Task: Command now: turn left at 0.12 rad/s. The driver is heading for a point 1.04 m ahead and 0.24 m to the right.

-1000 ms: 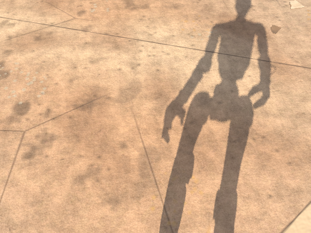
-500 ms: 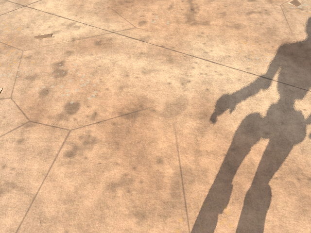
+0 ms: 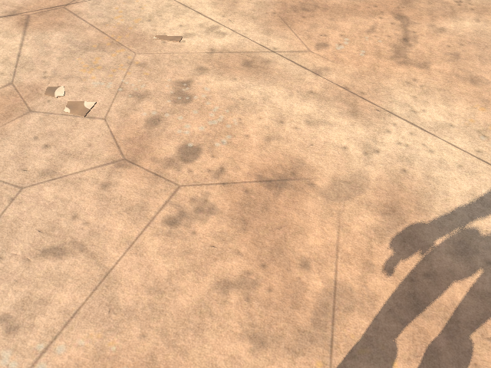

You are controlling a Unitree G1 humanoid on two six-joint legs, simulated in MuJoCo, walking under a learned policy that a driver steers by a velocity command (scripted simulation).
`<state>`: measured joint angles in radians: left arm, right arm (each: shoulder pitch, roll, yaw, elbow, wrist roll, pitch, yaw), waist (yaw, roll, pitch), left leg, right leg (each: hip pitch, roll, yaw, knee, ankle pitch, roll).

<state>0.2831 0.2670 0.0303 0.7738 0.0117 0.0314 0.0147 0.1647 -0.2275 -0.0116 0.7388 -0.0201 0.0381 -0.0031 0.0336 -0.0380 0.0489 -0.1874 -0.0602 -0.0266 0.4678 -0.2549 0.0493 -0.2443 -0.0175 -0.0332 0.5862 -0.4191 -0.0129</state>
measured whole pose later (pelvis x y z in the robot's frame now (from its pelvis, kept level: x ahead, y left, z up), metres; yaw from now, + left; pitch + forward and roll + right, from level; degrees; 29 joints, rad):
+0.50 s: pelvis -0.01 -0.01 +0.01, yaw +0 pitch -2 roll +0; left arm 0.25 0.22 0.02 0.99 0.01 0.01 0.02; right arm 0.24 -0.24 -0.01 0.98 -0.01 0.01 -0.03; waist 0.00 0.00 0.04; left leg -0.13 -0.04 -0.04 0.40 -0.23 0.03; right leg -0.14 0.00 0.00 0.40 -0.23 0.00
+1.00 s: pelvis -0.01 -0.02 +0.01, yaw +0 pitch -2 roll +0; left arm 0.27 0.17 0.00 1.13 0.01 0.00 0.04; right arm 0.27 -0.17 0.00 1.13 -0.01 0.01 -0.04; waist 0.00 0.00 0.04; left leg -0.13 -0.03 -0.04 0.39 -0.23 0.01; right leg -0.14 0.01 0.01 0.40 -0.22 -0.01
